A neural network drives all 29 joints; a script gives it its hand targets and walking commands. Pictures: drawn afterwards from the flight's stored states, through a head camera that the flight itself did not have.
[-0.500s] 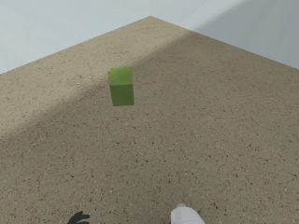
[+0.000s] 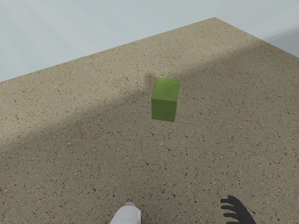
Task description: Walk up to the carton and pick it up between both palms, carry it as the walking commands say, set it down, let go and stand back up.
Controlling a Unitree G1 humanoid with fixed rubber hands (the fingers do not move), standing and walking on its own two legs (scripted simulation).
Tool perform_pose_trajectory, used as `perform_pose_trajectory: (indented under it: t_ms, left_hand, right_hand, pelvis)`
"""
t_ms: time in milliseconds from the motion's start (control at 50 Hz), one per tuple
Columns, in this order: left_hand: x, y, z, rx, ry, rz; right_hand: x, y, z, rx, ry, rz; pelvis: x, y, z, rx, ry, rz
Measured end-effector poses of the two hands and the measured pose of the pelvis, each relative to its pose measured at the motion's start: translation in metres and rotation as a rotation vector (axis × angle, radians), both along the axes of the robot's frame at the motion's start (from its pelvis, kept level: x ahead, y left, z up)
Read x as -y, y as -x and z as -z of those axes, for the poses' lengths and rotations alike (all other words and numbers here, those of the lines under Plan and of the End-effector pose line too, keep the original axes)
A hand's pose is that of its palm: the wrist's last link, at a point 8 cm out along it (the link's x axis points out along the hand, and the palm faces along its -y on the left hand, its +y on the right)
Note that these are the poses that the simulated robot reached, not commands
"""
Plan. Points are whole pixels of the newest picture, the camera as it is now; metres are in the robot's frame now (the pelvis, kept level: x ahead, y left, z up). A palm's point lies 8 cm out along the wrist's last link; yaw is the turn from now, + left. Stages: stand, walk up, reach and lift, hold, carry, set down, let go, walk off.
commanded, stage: walk up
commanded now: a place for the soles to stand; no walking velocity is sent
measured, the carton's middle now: (165, 99) +1.16 -0.05 -0.64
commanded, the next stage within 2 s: none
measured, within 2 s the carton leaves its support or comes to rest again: neither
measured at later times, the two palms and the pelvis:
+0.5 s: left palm (104, 145) +0.39 +0.21 -0.10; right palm (256, 209) +0.19 -0.27 -0.12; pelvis +0.24 -0.01 +0.00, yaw -4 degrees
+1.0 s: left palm (101, 143) +0.42 +0.24 -0.15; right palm (221, 109) +0.58 -0.25 -0.11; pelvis +0.46 -0.01 -0.02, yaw -1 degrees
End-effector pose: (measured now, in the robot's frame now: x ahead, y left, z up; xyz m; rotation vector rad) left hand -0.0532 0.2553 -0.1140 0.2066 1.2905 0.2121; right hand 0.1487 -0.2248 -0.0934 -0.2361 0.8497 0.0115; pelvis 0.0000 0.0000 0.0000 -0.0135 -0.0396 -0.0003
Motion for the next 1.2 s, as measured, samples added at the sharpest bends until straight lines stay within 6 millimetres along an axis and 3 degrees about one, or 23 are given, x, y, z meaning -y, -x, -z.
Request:
perform_pose_trajectory:
  t_ms: [80, 120, 160, 240, 300, 380, 460, 540, 600, 700, 860, 960, 1000, 1040, 1200]
  left_hand:
    - [-0.012, -0.025, 0.022, -0.077, 0.021, -0.021]
    - [-0.019, -0.050, 0.036, -0.094, 0.033, -0.002]
    - [-0.024, -0.091, 0.041, -0.058, 0.043, 0.032]
    - [-0.026, -0.196, 0.028, 0.099, 0.048, 0.123]
    - [-0.018, -0.267, 0.013, 0.194, 0.057, 0.183]
    - [0.002, -0.345, -0.002, 0.275, 0.076, 0.250]
    - [0.030, -0.412, -0.009, 0.334, 0.092, 0.295]
    - [0.055, -0.469, -0.007, 0.385, 0.063, 0.313]
    - [0.059, -0.488, 0.002, 0.394, 0.019, 0.263]
    - [0.049, -0.467, -0.001, 0.265, -0.022, 0.156]
    - [0.030, -0.435, 0.001, 0.073, -0.010, 0.021]
    - [0.016, -0.453, 0.027, -0.014, 0.028, 0.015]
    - [0.014, -0.478, 0.036, -0.026, 0.042, 0.051]
    - [0.014, -0.515, 0.036, 0.002, 0.049, 0.092]
    - [0.040, -0.679, 0.007, 0.208, 0.082, 0.241]
  right_hand:
    - [-0.025, -0.066, 0.004, 0.055, 0.016, -0.027]
    - [-0.027, -0.084, 0.013, 0.066, 0.044, -0.002]
    - [-0.022, -0.082, 0.018, 0.021, 0.060, 0.057]
    - [-0.003, -0.059, 0.013, -0.100, 0.095, 0.159]
    - [0.010, -0.043, 0.006, -0.167, 0.113, 0.211]
    - [0.025, -0.032, 0.004, -0.252, 0.117, 0.264]
    - [0.039, -0.035, 0.014, -0.328, 0.100, 0.301]
    - [0.060, -0.061, 0.036, -0.385, 0.081, 0.301]
    - [0.073, -0.101, 0.053, -0.390, 0.070, 0.261]
    - [0.076, -0.209, 0.041, -0.258, 0.056, 0.156]
    - [0.046, -0.359, 0.010, -0.083, 0.028, 0.031]
    - [0.027, -0.425, 0.012, 0.000, 0.056, 0.030]
    - [0.028, -0.431, 0.016, -0.008, 0.072, 0.079]
    - [0.033, -0.425, 0.016, -0.056, 0.089, 0.133]
    - [0.060, -0.382, 0.005, -0.260, 0.120, 0.271]
  pelvis:
    - [-0.015, -0.051, 0.016, 0.002, 0.002, -0.006]
    - [-0.023, -0.071, 0.028, -0.002, 0.006, -0.009]
    - [-0.026, -0.088, 0.029, 0.003, -0.002, -0.009]
    - [-0.025, -0.122, 0.015, 0.004, -0.012, 0.012]
    - [-0.021, -0.148, 0.004, -0.002, -0.014, 0.028]
    - [-0.013, -0.183, -0.003, -0.005, -0.017, 0.044]
    - [0.001, -0.221, 0.000, 0.002, -0.024, 0.055]
    - [0.024, -0.266, 0.014, 0.005, -0.030, 0.059]
    - [0.038, -0.292, 0.028, 0.007, -0.024, 0.055]
    - [0.043, -0.329, 0.015, 0.007, -0.013, 0.033]
    - [0.036, -0.396, 0.001, -0.003, -0.002, 0.006]
    - [0.017, -0.447, 0.019, 0.001, 0.007, 0.009]
    - [0.014, -0.461, 0.024, 0.003, -0.002, 0.013]
    - [0.014, -0.476, 0.020, 0.007, -0.007, 0.024]
    - [0.026, -0.533, -0.002, -0.007, -0.007, 0.062]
